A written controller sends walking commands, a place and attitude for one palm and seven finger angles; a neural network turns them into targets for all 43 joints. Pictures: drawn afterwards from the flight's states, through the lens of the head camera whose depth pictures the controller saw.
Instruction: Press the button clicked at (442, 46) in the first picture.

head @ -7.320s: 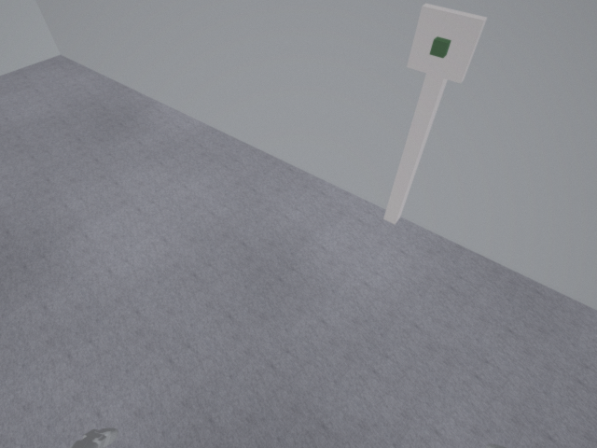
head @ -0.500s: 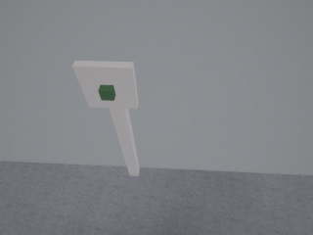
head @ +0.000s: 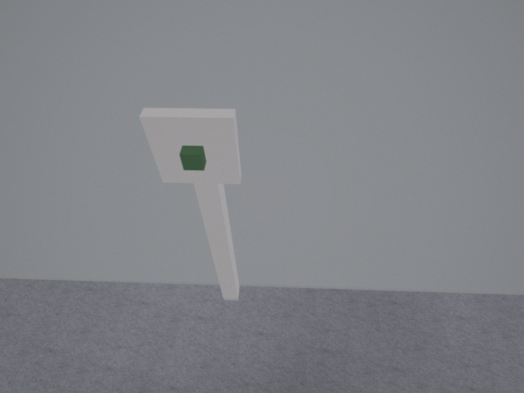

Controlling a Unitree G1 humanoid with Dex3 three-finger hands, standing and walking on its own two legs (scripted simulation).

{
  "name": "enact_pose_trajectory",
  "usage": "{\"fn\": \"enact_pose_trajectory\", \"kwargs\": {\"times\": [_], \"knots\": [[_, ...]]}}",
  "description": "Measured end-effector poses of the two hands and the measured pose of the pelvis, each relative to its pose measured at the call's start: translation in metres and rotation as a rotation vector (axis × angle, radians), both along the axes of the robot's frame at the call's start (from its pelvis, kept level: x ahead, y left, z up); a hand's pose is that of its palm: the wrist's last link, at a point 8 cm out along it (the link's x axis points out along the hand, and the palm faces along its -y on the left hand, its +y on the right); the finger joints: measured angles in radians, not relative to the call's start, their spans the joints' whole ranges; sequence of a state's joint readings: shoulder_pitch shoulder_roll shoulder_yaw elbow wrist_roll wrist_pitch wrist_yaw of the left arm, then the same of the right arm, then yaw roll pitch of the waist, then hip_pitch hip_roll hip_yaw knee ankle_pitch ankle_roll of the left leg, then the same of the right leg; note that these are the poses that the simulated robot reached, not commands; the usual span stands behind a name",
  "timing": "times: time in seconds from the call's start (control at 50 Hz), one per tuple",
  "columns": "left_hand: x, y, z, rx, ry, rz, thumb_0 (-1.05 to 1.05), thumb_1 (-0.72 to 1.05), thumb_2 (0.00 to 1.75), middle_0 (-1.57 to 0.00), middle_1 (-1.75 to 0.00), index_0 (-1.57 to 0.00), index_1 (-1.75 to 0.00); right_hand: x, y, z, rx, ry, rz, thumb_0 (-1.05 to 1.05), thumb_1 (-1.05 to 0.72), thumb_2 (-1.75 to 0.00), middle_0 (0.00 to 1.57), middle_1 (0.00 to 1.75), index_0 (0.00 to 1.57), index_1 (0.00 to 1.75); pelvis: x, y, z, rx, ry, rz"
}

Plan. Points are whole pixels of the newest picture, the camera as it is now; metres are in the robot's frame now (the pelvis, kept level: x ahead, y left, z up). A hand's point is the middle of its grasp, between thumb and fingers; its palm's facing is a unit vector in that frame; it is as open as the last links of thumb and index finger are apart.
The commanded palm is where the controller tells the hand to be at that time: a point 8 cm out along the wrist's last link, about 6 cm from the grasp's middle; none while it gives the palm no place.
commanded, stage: look again from close up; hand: left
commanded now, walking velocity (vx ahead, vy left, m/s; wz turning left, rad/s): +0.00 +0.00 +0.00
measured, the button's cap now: (193, 157) +0.54 +0.18 +0.04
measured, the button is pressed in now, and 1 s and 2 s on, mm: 0 0 0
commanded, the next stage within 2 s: raise the hand and make a fist in 0.52 s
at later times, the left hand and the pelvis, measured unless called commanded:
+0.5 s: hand out of the picture +0.02 +0.15 -0.17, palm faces +0.02 -0.98 -0.20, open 7.3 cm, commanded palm none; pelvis +0.03 -0.02 +0.00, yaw +0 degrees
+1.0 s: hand (186, 352) +0.19 +0.13 -0.04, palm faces -0.02 -1.00 +0.03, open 5.7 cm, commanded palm +0.14 +0.21 -0.05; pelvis +0.00 -0.03 -0.07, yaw +1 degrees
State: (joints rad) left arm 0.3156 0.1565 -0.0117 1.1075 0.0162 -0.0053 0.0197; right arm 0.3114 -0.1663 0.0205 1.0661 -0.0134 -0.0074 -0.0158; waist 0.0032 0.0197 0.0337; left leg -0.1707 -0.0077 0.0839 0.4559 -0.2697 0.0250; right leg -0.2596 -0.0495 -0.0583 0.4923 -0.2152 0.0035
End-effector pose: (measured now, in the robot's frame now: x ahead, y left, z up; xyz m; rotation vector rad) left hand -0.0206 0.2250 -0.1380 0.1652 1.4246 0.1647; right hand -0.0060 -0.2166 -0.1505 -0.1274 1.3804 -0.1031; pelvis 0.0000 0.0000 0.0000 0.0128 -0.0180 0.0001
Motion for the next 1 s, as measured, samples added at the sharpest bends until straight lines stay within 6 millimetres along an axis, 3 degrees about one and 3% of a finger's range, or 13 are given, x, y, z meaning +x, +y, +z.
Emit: {"fn": "enact_pose_trajectory", "kwargs": {"times": [0.2, 0.4, 0.66, 0.74, 0.8, 0.84, 0.9, 0.94, 1.0], "knots": [[0.014, -0.024, -0.006, -0.042, 0.011, 0.005, 0.01, 0.91, 0.9, -0.2, -0.3, -0.2, -0.3, -0.01, 0.005, -0.001, 0.017, 0.07, -0.022, 0.0, -0.91, -0.9, 0.2, 0.3, 0.2, 0.3, 0.012, -0.007, 0.0, -0.001, 0.002, 0.0], [0.032, -0.028, -0.006, -0.025, -0.005, 0.003, 0.02, 0.92, 0.9, -0.2, -0.3, -0.2, -0.3, 0.01, 0.001, -0.003, 0.02, 0.049, -0.03, 0.0, -0.91, -0.9, 0.2, 0.3, 0.2, 0.3, 0.024, -0.016, 0.0, -0.002, 0.002, -0.002], [0.052, -0.028, -0.001, 0.0, -0.065, 0.052, 0.02, 0.93, 0.9, -0.2, -0.3, -0.2, -0.3, 0.031, -0.019, -0.001, -0.016, 0.014, -0.02, 0.01, -0.92, -0.9, 0.2, 0.3, 0.2, 0.3, 0.033, -0.024, -0.002, -0.013, 0.009, 0.003], [0.124, -0.008, 0.062, 0.093, -0.556, 0.104, 0.04, 0.96, 0.9, -0.23, -0.32, -0.23, -0.33, 0.07, -0.041, 0.012, -0.088, -0.273, -0.027, 0.02, -0.93, -0.9, 0.2, 0.3, 0.2, 0.3, 0.031, -0.022, -0.005, -0.007, 0.024, 0.025], [0.182, -0.01, 0.109, 0.073, -0.924, 0.059, 0.04, 0.95, 0.9, -0.26, -0.37, -0.27, -0.37, 0.113, -0.057, 0.024, -0.123, -0.484, 0.007, 0.02, -0.92, -0.9, 0.2, 0.3, 0.2, 0.3, 0.022, -0.021, -0.012, -0.005, 0.068, 0.044], [0.208, -0.017, 0.128, 0.014, -1.138, 0.012, 0.03, 0.95, 0.9, -0.3, -0.41, -0.3, -0.41, 0.143, -0.065, 0.035, -0.141, -0.616, 0.031, 0.02, -0.92, -0.9, 0.2, 0.3, 0.2, 0.3, 0.016, -0.021, -0.02, 0.001, 0.111, 0.035], [0.219, -0.031, 0.136, -0.108, -1.383, -0.084, 0.02, 0.93, 0.9, -0.36, -0.48, -0.36, -0.48, 0.183, -0.072, 0.053, -0.16, -0.786, 0.079, 0.02, -0.91, -0.9, 0.2, 0.3, 0.2, 0.3, 0.007, -0.024, -0.038, 0.009, 0.167, 0.02], [0.212, -0.038, 0.127, -0.163, -1.453, -0.157, 0.01, 0.92, 0.9, -0.41, -0.53, -0.41, -0.54, 0.205, -0.073, 0.061, -0.166, -0.872, 0.117, 0.01, -0.91, -0.9, 0.2, 0.3, 0.2, 0.3, 0.001, -0.026, -0.052, 0.011, 0.194, 0.015], [0.189, -0.038, 0.101, -0.204, -1.405, -0.161, 0.01, 0.91, 0.9, -0.49, -0.62, -0.49, -0.62, 0.231, -0.067, 0.067, -0.168, -0.949, 0.161, 0.01, -0.91, -0.9, 0.19, 0.3, 0.2, 0.3, -0.005, -0.027, -0.069, 0.012, 0.215, 0.015]]}}
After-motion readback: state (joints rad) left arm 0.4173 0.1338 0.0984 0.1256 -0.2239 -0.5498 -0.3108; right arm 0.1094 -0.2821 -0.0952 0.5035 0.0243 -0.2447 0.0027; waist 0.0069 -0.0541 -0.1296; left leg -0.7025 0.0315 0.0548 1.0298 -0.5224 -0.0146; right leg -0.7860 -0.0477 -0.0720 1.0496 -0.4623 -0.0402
